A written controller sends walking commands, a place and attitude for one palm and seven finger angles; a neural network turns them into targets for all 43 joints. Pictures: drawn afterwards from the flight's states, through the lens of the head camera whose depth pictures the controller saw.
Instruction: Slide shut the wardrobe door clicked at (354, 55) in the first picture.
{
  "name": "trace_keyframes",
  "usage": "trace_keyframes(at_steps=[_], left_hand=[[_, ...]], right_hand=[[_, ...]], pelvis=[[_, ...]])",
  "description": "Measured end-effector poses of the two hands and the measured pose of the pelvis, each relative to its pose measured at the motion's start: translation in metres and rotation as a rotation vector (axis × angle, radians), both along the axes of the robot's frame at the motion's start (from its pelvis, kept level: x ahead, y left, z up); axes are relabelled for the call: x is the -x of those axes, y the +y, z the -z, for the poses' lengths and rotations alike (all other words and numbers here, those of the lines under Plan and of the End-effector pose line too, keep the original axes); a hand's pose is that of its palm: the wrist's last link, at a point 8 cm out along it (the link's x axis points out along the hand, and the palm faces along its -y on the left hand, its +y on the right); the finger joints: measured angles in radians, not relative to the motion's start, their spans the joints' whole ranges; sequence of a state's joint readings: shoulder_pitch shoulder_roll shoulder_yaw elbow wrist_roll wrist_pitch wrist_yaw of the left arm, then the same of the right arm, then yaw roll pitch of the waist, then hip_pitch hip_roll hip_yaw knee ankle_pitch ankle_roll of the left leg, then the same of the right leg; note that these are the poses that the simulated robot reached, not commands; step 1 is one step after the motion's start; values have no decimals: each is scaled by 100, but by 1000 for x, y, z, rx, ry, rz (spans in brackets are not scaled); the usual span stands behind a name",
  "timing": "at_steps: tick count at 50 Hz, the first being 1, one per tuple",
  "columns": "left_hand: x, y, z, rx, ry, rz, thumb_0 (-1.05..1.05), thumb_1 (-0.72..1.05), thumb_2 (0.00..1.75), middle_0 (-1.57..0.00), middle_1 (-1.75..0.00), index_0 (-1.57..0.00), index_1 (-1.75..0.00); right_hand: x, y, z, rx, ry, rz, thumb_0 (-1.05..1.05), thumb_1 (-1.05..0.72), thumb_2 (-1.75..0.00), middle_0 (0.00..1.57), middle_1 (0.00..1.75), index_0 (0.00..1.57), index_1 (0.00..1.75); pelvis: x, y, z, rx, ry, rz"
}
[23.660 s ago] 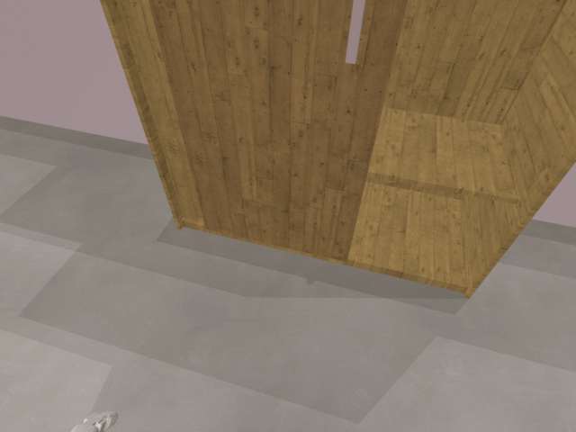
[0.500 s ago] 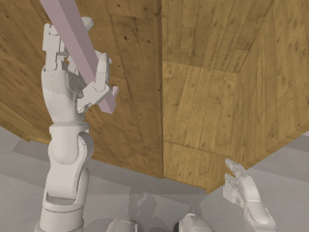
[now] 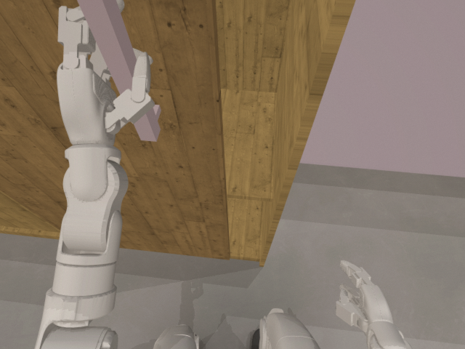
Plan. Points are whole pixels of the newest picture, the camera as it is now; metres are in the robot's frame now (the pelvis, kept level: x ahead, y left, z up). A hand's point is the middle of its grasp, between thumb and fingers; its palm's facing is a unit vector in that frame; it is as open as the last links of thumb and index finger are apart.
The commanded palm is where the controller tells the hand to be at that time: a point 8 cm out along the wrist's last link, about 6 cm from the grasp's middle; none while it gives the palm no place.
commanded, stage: step sideways, sliding the door along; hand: left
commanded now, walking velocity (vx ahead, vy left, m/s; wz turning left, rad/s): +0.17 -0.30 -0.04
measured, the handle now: (125, 47) +0.40 +0.17 +0.26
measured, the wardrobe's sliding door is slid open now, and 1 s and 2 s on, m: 0.12 0.00 0.00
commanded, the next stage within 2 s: stop walking and hold the door there in 1.10 s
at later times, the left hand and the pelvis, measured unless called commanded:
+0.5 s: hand (257, 97) +0.36 +0.01 +0.25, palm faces +0.20 -0.98 -0.01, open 7.4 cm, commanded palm +0.33 +0.01 +0.24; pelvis -0.06 -0.15 +0.00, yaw -2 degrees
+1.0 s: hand (265, 92) +0.36 +0.00 +0.25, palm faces +0.46 -0.89 -0.04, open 7.5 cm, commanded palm +0.33 -0.03 +0.25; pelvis -0.03 -0.25 +0.01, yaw +2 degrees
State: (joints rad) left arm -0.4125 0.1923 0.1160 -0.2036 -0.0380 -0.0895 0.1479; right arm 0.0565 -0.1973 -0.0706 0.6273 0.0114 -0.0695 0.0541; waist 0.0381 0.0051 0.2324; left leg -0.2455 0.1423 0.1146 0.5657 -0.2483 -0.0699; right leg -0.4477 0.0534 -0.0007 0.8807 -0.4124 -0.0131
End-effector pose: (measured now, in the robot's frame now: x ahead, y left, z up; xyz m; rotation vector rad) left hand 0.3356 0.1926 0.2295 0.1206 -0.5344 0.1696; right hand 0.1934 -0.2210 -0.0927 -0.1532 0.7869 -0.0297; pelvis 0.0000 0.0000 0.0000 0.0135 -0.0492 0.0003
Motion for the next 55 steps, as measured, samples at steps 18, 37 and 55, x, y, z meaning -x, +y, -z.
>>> trace_keyframes(at_steps=[18, 37, 55], left_hand=[[8, -98, -8, 72, 114, -45, 1, 72, 81, -45, -141, -3, -121], [14, -146, -13, 107, 185, -213, 2, 76, 83, -39, -140, 0, -117], [14, -150, -11, 89, 159, -282, 0, 76, 85, -39, -140, 0, -111]], right_hand=[[96, -131, 7, 44, 93, 113, 1, -91, -90, 19, 30, 20, 30], [81, -208, 8, 5, 76, 24, 1, -91, -90, 20, 30, 20, 30], [11, -239, -10, 16, 7, -32, 1, -91, -90, 19, 30, 20, 30]], pelvis=[[45, -108, -3, 8, 22, 18], [56, -211, -2, 23, 1, -12], [23, -244, -6, 19, 19, -48]])
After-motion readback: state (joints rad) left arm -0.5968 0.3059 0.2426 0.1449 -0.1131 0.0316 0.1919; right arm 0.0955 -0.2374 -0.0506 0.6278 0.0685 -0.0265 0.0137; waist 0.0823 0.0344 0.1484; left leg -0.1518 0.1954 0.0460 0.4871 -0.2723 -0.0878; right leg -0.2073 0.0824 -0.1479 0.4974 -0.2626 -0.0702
